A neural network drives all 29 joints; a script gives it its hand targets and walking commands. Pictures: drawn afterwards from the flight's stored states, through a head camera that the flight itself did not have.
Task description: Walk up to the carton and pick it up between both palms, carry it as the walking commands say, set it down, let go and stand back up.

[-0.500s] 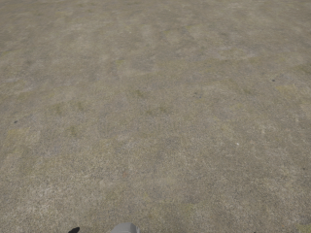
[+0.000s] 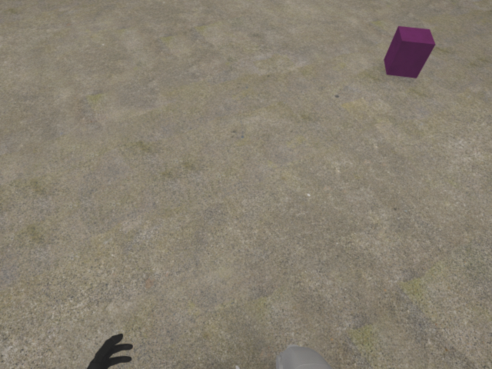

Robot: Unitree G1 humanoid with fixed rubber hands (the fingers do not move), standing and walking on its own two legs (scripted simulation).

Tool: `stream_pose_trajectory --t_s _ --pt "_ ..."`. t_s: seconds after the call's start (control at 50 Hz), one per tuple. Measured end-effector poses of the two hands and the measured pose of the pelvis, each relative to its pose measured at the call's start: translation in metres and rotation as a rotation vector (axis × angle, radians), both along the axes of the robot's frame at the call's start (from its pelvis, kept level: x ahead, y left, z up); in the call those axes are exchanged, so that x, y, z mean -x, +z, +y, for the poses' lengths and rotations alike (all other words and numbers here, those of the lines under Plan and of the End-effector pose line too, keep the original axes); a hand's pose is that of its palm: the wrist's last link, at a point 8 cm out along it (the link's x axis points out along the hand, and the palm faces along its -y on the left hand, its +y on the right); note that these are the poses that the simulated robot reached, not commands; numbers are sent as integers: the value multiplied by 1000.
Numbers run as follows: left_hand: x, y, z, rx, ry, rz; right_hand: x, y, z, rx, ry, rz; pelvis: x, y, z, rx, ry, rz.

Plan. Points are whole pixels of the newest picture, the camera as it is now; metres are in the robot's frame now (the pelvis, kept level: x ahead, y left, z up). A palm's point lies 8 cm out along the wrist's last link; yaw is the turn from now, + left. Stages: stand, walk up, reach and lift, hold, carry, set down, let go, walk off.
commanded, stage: walk up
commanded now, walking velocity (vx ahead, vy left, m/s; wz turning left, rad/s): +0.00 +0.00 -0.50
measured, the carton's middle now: (407, 52) +2.06 -1.16 -0.65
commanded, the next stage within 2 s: none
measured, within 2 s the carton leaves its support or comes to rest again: neither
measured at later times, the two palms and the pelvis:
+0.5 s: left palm out of the picture +0.06 +0.22 -0.12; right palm (418, 307) +0.23 -0.31 -0.09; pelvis +0.10 -0.03 +0.01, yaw -13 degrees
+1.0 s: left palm (181, 184) +0.52 +0.17 -0.13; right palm (381, 338) +0.18 -0.23 -0.10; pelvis +0.32 -0.02 +0.01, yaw -26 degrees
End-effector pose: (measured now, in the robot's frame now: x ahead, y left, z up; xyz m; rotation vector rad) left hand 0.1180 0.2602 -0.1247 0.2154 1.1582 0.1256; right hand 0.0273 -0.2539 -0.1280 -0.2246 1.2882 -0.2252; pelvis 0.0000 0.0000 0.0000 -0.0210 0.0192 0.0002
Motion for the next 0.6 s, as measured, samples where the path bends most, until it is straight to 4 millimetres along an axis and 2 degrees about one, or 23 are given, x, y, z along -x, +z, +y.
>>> stream_pose_trajectory --t_s 0.12,0.18,0.22,0.28,0.36,0.42,0.52,0.6 --pt "-54 8 -35 -35 -103 -109 28 -23 -27 -31 -87 28 -6 -14 -22 -17 -71 9" --pt "-51 12 -46 -47 -111 -132 21 -22 -39 -50 -92 16 -14 -12 -33 -14 -89 2" --pt "-35 13 -49 -46 -94 -97 -2 -13 -45 -57 -88 -38 -22 -6 -39 -21 -106 -4" --pt "-3 10 -53 -36 -68 0 -50 6 -54 -52 -66 -160 -34 4 -44 -34 -139 -12" --pt "36 10 -53 -20 -30 136 -109 26 -64 -28 -31 -265 -52 11 -42 -48 -183 -5" --pt "54 10 -49 -16 6 218 -147 33 -64 -15 -4 -303 -71 11 -38 -48 -197 -5" --pt "58 7 -34 -19 39 333 -216 34 -46 -23 3 -350 -114 6 -25 -29 -240 8" --pt "37 -1 -13 -19 31 419 -281 33 -18 -36 3 -410 -156 -4 -7 -8 -280 14"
